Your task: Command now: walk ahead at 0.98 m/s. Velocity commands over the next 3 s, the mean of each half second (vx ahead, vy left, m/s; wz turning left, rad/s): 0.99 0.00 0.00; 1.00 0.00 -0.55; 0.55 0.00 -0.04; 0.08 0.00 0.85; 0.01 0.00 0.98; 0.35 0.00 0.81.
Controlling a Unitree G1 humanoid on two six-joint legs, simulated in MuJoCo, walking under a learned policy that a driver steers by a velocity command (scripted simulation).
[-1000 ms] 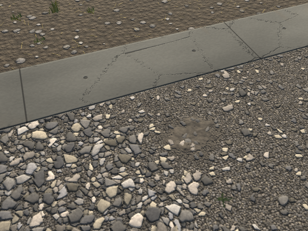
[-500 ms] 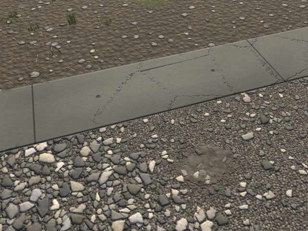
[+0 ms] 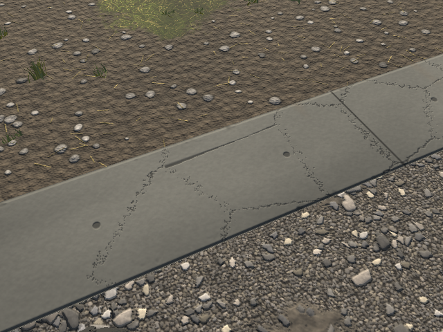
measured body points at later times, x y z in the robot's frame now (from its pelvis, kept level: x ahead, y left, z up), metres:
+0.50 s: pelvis +0.49 -0.01 +0.00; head +0.52 +0.00 +0.44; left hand +0.37 +0.23 -0.14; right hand +0.73 -0.21 -0.08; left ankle +0.73 +0.14 -0.68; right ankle +0.32 -0.08 -0.73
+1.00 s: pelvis +0.96 +0.00 -0.02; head +0.99 -0.01 +0.43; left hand +1.24 +0.16 -0.11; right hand +0.82 -0.22 -0.16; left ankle +0.78 +0.10 -0.73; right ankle +1.15 -0.12 -0.69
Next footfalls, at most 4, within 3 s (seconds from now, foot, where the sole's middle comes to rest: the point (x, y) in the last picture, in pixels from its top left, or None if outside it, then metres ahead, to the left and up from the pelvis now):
0.14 right None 0.36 -0.08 -0.77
0.60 left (186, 238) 0.81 0.10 -0.77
1.06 right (235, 152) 1.20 -0.10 -0.77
1.52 left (235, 118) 1.53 -0.13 -0.89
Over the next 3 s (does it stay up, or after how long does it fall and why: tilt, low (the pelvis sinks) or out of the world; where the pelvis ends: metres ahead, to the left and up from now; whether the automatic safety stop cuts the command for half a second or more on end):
stays up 1.50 -0.05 -0.03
